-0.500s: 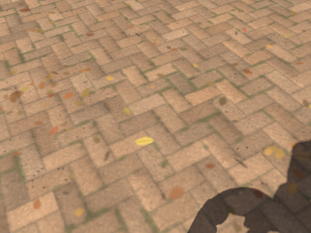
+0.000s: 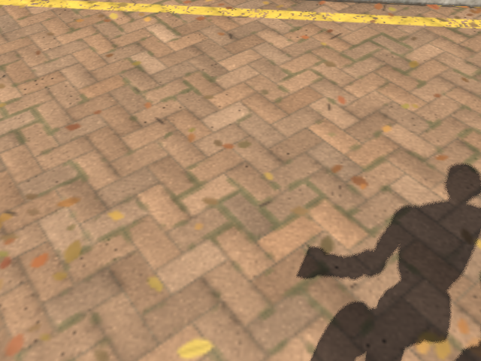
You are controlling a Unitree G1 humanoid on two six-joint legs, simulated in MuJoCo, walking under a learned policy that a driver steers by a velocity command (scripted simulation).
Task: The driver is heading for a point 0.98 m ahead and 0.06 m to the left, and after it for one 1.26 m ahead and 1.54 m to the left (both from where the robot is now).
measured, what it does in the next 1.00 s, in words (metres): walks ahead: right foot, then left foot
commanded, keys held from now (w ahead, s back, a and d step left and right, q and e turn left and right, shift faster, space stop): w+shift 0.26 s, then shift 0.74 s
